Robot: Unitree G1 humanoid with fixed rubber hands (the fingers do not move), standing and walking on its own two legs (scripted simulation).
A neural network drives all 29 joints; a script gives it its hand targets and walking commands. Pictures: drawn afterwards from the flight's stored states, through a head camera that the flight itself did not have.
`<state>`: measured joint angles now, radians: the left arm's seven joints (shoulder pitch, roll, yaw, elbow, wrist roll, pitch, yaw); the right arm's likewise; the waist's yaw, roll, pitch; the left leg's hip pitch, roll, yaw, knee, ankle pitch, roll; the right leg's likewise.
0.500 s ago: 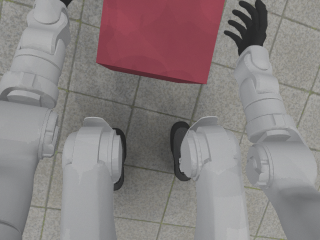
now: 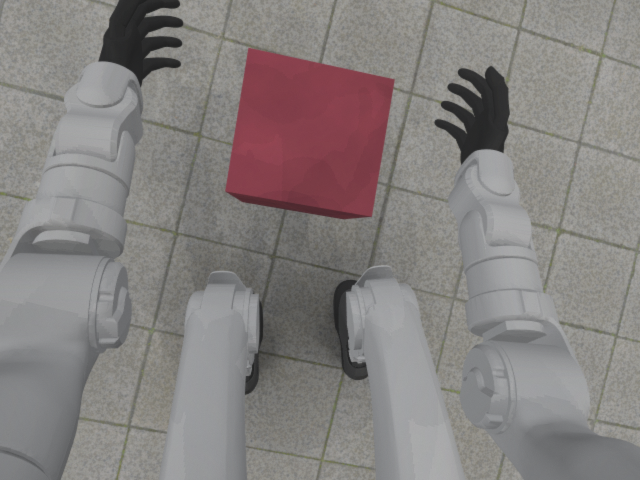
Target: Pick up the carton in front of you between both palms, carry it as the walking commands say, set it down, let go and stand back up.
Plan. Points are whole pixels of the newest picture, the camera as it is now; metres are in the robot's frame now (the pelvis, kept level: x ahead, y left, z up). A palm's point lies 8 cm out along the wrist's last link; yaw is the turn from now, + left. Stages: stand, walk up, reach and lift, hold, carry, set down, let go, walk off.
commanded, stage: set down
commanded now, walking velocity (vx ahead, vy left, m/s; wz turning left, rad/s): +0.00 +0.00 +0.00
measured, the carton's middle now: (305, 151) +0.49 +0.00 -0.37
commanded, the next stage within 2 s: let go in 0.44 s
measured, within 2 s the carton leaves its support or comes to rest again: neither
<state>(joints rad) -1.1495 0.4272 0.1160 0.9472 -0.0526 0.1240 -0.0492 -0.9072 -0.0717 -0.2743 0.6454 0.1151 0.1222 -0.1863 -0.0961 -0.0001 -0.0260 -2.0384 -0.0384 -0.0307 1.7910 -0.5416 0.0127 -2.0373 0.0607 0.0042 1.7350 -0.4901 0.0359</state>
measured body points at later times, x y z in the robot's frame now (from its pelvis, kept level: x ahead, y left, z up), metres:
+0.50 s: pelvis +0.03 +0.01 +0.14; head +0.31 +0.03 +0.49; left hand +0.54 +0.21 +0.03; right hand +0.46 -0.19 +0.03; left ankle +0.09 +0.11 -0.46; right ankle +0.11 -0.12 -0.46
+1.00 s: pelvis +0.10 -0.01 +0.25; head +0.25 +0.01 +0.67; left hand +0.39 +0.22 +0.14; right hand +0.35 -0.23 +0.16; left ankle +0.09 +0.11 -0.46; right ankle +0.11 -0.12 -0.46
